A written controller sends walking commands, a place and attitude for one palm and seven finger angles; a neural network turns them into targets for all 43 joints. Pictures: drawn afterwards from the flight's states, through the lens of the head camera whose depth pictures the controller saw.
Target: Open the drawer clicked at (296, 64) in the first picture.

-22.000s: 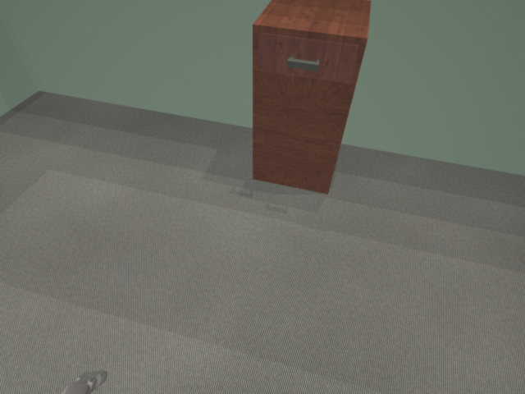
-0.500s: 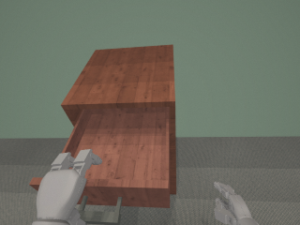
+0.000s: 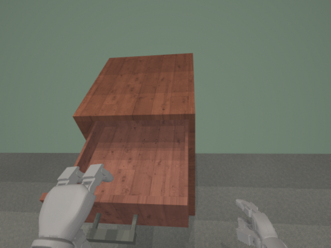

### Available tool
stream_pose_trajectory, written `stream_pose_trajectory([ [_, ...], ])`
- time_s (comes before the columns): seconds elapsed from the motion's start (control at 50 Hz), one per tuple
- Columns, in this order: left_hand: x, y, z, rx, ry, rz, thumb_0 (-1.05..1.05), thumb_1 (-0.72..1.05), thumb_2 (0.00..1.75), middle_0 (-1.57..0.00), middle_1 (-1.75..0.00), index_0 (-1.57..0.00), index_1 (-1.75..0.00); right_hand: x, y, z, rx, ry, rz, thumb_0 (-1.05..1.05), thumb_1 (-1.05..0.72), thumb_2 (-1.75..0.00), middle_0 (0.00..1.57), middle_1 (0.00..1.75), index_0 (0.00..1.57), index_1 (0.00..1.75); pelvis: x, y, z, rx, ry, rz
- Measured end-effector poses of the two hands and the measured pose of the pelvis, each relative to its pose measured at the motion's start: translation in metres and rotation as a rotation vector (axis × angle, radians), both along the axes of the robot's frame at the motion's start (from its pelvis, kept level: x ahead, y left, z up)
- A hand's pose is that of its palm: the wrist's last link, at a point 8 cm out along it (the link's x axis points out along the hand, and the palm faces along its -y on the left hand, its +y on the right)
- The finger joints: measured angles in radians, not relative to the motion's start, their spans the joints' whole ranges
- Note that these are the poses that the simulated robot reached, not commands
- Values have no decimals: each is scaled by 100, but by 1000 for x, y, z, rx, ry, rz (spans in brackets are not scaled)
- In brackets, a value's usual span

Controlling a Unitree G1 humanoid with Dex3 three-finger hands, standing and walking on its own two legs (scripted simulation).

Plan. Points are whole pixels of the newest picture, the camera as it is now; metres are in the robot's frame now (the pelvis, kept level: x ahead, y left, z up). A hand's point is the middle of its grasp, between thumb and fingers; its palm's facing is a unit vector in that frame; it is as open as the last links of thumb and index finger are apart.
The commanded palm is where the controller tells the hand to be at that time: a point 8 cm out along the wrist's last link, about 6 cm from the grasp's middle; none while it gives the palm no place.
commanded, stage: draw the hand back to the body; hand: left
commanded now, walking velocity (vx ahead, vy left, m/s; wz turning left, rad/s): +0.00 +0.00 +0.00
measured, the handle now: (114, 226) +0.18 +0.18 -0.05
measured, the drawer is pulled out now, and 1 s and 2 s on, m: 0.29 0.29 0.29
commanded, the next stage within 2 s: step back with the hand held close in 1.44 s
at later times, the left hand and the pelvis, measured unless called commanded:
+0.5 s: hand (70, 202) +0.16 +0.22 +0.12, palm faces +0.15 -0.49 -0.86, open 13.8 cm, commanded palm +0.12 +0.24 +0.17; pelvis +0.00 +0.00 +0.01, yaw +2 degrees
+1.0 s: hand (51, 184) +0.17 +0.24 +0.17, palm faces +0.40 -0.83 -0.39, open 10.8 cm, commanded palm +0.12 +0.28 +0.19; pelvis +0.01 +0.00 +0.02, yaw +5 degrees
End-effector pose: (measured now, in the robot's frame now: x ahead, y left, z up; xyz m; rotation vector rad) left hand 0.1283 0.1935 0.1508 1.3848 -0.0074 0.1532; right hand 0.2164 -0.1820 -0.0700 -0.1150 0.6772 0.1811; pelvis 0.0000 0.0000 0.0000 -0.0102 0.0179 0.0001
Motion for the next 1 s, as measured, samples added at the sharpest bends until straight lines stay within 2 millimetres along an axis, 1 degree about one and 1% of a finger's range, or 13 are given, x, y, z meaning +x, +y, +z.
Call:
stream_pose_trajectory([
  [0.12, 3, 16, 7, 11, 8, 49, -1, -49, 30, -32, -120, -32, -120, -3, -2, -1, 7, 21, -20, 1, -90, -90, 20, 30, 19, 30, 1, -2, 4, 0, -16, 8],
  [0.32, -4, 29, 11, 10, 58, 55, -1, -49, 30, -32, -120, -32, -120, 0, -14, 7, -58, 22, -31, 1, -90, -90, 20, 30, 19, 30, 1, -1, 9, -5, -23, 14],
  [0.46, 1, 41, 19, 36, 36, 58, -1, -49, 30, -32, -120, -32, -120, 5, -13, 9, -84, 23, -38, 1, -90, -90, 20, 30, 19, 30, 2, 2, 11, -10, -24, 20],
  [0.5, 3, 45, 17, -350, -20, 72, -1, -48, 30, -32, -120, -32, -120, 5, -11, 12, -72, -8, -67, 1, -90, -90, 20, 30, 19, 30, 2, 3, 11, -8, -45, 38],
  [0.54, 3, 47, 10, -648, -72, 94, -1, -47, 31, -32, -119, -32, -119, 3, -9, 16, -66, -50, -99, 1, -90, -90, 20, 30, 19, 30, 4, 3, 12, -3, -60, 44],
  [0.58, 1, 48, 5, -838, -115, 111, -1, -44, 32, -31, -117, -31, -117, -2, -7, 19, -75, -70, -120, 1, -90, -90, 20, 30, 19, 30, 8, 2, 13, -1, -68, 53],
  [0.62, 1, 51, 7, -932, -166, 107, -1, -40, 34, -31, -114, -31, -114, -6, -6, 21, -93, -78, -123, 1, -90, -90, 20, 30, 19, 30, 12, 1, 14, -2, -74, 63],
  [0.68, 2, 56, 19, -971, -245, 80, -1, -33, 37, -31, -110, -30, -110, -10, -5, 19, -115, -75, -111, 1, -90, -90, 20, 30, 19, 30, 15, 2, 15, -4, -81, 77],
  [0.74, 4, 63, 32, -958, -300, 60, -1, -25, 41, -30, -104, -29, -104, -13, -5, 15, -119, -63, -104, 1, -90, -90, 20, 30, 20, 30, 15, 3, 16, -6, -83, 83],
  [0.78, 6, 68, 37, -945, -314, 58, -1, -19, 43, -29, -100, -29, -100, -14, -5, 12, -117, -49, -106, 1, -90, -90, 20, 30, 20, 30, 14, 4, 17, -5, -80, 83],
  [0.82, 6, 72, 38, -937, -312, 66, -1, -12, 46, -29, -96, -28, -96, -15, -6, 10, -115, -36, -111, 1, -90, -89, 20, 30, 20, 30, 13, 5, 17, -4, -77, 82],
  [0.94, 3, 80, 32, -935, -280, 112, -1, 8, 55, -27, -83, -26, -83, -16, -10, 8, -125, -15, -123, 1, -90, -89, 20, 30, 20, 30, 11, 5, 19, -3, -69, 81],
  [1.0, 0, 83, 35, -923, -292, 118, -1, 18, 59, -26, -76, -26, -76, -15, -13, 9, -133, -21, -122, 1, -90, -89, 20, 30, 20, 30, 11, 4, 19, -3, -70, 85],
])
